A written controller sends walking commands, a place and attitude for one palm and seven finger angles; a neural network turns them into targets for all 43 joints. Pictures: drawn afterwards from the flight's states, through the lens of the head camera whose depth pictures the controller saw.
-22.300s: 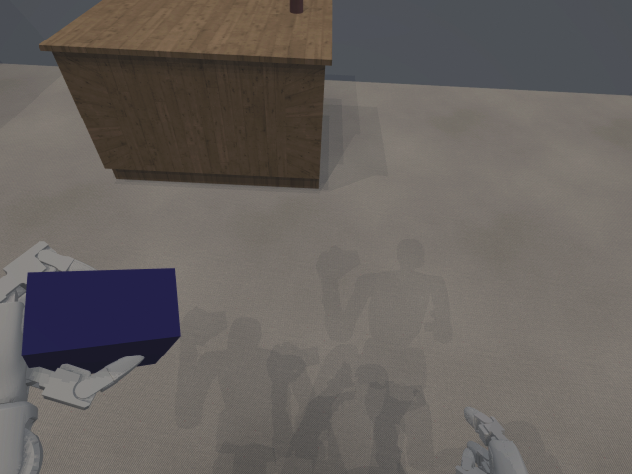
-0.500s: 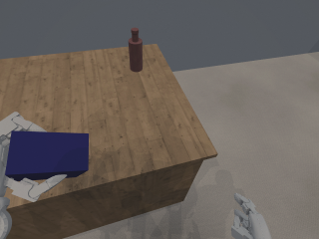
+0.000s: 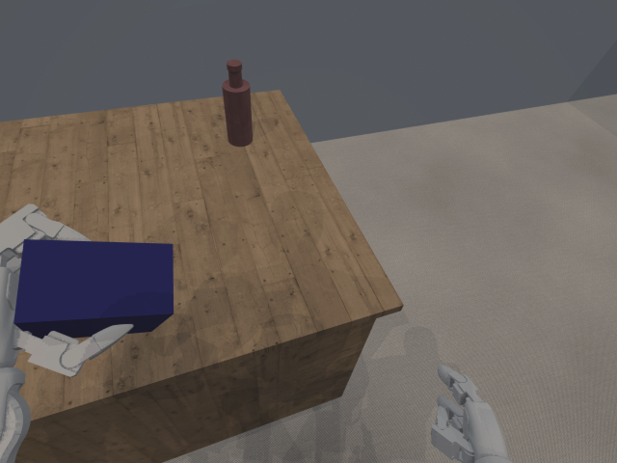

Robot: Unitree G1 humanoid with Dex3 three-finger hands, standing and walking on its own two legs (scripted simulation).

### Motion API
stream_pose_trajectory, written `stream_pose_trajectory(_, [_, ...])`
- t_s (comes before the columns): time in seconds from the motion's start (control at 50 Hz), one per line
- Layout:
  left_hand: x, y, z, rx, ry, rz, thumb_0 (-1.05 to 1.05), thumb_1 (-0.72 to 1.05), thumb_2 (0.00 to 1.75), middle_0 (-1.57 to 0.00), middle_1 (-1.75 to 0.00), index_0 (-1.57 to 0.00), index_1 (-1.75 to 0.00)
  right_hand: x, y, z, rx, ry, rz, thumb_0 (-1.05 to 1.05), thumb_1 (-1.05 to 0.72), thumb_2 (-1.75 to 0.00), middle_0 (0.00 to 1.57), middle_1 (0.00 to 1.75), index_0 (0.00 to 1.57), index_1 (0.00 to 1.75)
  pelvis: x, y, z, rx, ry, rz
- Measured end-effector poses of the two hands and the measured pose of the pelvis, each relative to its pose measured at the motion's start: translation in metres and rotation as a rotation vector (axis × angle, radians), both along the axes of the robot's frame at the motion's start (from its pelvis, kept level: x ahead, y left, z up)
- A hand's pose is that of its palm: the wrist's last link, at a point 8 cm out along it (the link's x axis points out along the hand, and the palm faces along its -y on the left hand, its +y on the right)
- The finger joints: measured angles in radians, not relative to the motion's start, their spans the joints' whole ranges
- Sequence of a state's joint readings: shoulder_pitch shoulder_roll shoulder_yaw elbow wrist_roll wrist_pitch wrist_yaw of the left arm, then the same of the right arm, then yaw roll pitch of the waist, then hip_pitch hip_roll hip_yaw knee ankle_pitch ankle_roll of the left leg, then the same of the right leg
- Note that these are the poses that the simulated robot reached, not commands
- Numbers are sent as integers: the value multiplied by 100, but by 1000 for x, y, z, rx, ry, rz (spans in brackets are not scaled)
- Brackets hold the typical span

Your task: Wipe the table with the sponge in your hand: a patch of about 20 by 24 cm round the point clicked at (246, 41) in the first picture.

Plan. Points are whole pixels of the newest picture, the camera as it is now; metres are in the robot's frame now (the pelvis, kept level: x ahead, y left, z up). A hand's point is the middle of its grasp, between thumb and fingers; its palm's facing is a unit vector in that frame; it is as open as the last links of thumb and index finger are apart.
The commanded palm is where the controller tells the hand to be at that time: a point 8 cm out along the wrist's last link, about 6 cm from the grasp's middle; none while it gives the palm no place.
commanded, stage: shuffle to correct the standing spot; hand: left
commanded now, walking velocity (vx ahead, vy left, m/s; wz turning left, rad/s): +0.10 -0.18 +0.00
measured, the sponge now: (120, 294) +0.23 +0.22 +0.15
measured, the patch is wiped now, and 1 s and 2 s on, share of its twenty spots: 0.00 0.00 0.00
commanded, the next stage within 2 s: come to a stop and stand still in 0.30 s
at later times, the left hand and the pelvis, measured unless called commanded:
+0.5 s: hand (168, 281) +0.25 +0.18 +0.16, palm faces +0.31 -0.88 -0.37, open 10.1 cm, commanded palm +0.19 +0.22 +0.18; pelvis +0.03 -0.06 +0.00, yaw +0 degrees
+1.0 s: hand (116, 303) +0.22 +0.22 +0.14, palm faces +0.32 -0.89 -0.32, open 10.1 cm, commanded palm +0.17 +0.27 +0.18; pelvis +0.00 -0.01 +0.00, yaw -1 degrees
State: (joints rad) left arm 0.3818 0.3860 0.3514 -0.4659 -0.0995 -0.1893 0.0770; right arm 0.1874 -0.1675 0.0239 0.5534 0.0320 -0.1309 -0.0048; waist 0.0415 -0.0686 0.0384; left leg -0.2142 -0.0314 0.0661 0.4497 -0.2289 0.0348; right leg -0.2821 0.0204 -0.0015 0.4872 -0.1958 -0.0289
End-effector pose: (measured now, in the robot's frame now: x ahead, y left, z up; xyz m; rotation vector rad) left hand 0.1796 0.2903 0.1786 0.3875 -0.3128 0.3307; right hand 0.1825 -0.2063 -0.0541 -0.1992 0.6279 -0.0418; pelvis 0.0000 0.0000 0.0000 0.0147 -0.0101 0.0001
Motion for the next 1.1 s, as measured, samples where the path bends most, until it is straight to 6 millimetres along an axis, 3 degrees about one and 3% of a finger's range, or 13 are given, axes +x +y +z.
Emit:
stream_pose_trajectory(0.1, [14,-25,1,1,20,-39,-1,-50,104,-73,-134,-75,-134,-1,-16,-4,17,18,-27,2,-90,-90,20,30,20,30,7,-14,0,-7,6,-8])
stream_pose_trajectory(0.22, [22,-48,1,29,73,-67,-1,-50,104,-73,-134,-75,-134,-6,-49,-10,6,43,-85,2,-90,-90,20,30,20,30,14,-33,-1,-11,17,-16])
stream_pose_trajectory(0.38, [26,-65,-3,30,127,-37,-1,-50,104,-73,-134,-75,-134,-9,-90,-17,-26,80,-146,2,-90,-90,20,29,20,30,24,-52,-2,-14,23,-12])
stream_pose_trajectory(0.52, [31,-73,-8,4,148,-10,-1,-50,104,-73,-134,-75,-134,-1,-102,-18,-34,90,-147,2,-91,-90,20,29,20,30,31,-60,0,-17,19,-1])
stream_pose_trajectory(0.62, [28,-74,-6,24,173,1,-1,-50,104,-73,-134,-75,-134,11,-97,-18,-20,79,-121,2,-91,-90,20,29,20,30,31,-58,2,-16,14,7])
stream_pose_trajectory(0.74, [13,-61,-3,42,192,34,-1,-50,104,-73,-134,-75,-134,22,-80,-16,-4,59,-80,2,-91,-90,20,29,20,30,25,-50,4,-19,12,13])
stream_pose_trajectory(0.8, [18,-30,19,185,102,73,-1,-50,104,-73,-134,-75,-134,18,-67,-15,-30,65,-15,2,-91,-90,20,29,20,30,14,-50,5,-21,14,23])
stream_pose_trajectory(0.84, [17,-7,25,173,41,137,-1,-50,104,-73,-134,-75,-134,13,-59,-13,-27,68,10,2,-91,-90,20,29,20,30,7,-47,4,-19,14,3])
stream_pose_trajectory(0.9, [14,0,14,91,27,154,-1,-50,104,-73,-134,-75,-134,4,-48,-11,-17,55,14,2,-91,-90,20,29,20,30,2,-33,5,-18,7,-11])
stream_pose_trajectory(1.02, [6,-28,-26,-39,123,-47,-1,-50,104,-73,-134,-75,-134,-21,-23,-10,-29,63,-28,2,-90,-90,20,29,20,30,1,-2,4,-25,-6,-19])
stream_pose_trajectory(1.1, [6,-1,-30,-3,105,-69,-1,-50,104,-73,-134,-75,-134,-35,-4,-4,-64,88,-44,2,-90,-90,20,29,20,30,0,12,3,-29,-8,-12])
